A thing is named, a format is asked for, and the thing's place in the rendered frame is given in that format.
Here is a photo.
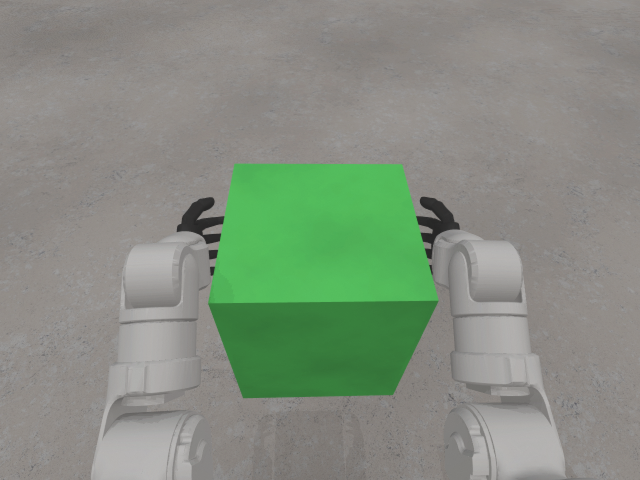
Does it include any left robot hand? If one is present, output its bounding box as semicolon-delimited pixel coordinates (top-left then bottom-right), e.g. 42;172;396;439
177;197;224;276

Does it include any right robot forearm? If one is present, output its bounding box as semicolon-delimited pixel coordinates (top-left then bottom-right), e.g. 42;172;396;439
432;229;565;471

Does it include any left robot upper arm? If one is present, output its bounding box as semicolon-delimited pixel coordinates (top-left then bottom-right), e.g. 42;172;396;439
93;410;214;480

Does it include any left robot forearm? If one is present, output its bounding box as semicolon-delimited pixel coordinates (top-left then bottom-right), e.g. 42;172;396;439
91;231;211;480

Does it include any right robot hand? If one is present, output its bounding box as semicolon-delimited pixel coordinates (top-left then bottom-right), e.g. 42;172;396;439
416;197;460;274

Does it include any carton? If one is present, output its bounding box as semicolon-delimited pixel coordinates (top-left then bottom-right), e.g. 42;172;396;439
208;164;439;398

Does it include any right robot upper arm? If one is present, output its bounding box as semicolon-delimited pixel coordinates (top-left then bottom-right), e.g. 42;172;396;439
444;403;600;480

